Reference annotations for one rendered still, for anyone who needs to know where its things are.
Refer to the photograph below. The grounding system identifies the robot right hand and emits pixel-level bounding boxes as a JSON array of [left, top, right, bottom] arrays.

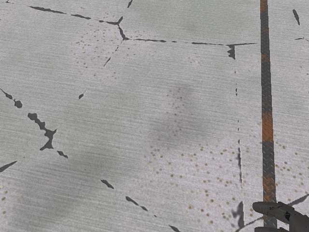
[[252, 201, 309, 232]]

